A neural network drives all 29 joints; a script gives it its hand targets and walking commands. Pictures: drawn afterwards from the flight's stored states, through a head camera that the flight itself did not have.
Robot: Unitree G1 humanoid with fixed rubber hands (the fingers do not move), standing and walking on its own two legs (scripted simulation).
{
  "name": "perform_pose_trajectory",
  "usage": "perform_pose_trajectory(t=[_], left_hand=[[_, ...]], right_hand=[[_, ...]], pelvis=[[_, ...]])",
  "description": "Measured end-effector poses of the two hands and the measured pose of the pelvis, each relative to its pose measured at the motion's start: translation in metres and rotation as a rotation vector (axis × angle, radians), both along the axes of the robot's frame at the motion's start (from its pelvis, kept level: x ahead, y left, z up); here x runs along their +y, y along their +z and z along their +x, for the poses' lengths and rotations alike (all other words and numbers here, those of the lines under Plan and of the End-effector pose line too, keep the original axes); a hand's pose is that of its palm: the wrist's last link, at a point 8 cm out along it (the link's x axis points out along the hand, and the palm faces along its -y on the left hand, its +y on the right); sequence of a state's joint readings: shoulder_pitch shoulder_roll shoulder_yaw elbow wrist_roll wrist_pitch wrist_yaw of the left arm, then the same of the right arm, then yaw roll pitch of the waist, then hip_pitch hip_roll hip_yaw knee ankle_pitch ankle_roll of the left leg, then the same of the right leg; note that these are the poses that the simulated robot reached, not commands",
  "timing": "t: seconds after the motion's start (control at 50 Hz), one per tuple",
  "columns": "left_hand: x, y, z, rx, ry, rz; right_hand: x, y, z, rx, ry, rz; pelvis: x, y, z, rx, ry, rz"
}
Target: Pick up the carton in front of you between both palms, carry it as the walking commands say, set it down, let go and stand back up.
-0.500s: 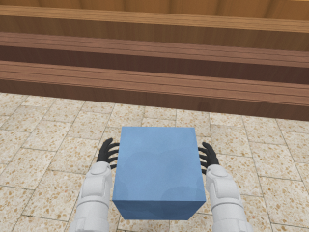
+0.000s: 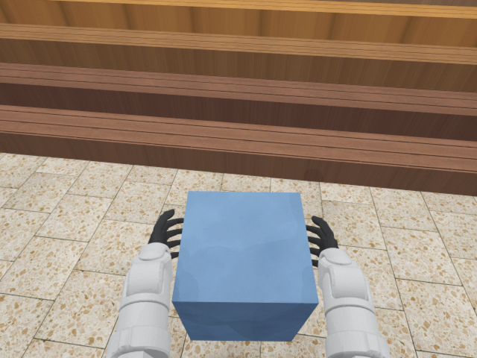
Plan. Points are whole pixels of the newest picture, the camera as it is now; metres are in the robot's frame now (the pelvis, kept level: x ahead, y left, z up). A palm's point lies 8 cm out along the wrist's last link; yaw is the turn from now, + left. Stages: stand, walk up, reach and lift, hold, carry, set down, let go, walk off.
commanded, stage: reach and lift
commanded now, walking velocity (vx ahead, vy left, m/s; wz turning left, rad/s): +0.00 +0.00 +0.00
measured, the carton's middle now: (242, 270) +0.31 +0.00 -0.05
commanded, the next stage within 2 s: hold in 0.58 s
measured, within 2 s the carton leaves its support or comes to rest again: neither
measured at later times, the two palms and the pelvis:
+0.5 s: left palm (158, 245) +0.31 +0.15 +0.04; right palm (328, 251) +0.30 -0.15 +0.03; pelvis +0.02 +0.00 +0.01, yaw +0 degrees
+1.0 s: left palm (154, 249) +0.29 +0.15 +0.06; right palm (332, 255) +0.29 -0.15 +0.05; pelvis +0.00 +0.00 +0.01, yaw +0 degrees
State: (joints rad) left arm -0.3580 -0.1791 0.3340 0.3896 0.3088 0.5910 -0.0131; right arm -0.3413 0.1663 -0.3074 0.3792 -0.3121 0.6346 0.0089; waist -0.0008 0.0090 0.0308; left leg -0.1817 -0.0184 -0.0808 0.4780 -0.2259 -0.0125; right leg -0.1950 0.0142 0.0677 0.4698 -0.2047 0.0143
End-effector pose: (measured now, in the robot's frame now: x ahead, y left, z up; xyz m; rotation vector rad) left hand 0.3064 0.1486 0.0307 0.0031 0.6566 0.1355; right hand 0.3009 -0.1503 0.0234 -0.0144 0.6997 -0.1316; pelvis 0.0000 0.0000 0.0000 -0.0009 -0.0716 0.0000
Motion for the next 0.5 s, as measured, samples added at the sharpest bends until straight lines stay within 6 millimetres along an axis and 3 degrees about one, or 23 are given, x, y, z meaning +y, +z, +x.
perform_pose_trajectory(t=[0.5], left_hand=[[0.001, 0.01, 0.004, 0.007, -0.022, 0.027]], right_hand=[[0.001, 0.011, 0.004, 0.007, 0.02, -0.029]], pelvis=[[-0.001, 0.007, 0.02, -0.021, 0.0, 0.0]])
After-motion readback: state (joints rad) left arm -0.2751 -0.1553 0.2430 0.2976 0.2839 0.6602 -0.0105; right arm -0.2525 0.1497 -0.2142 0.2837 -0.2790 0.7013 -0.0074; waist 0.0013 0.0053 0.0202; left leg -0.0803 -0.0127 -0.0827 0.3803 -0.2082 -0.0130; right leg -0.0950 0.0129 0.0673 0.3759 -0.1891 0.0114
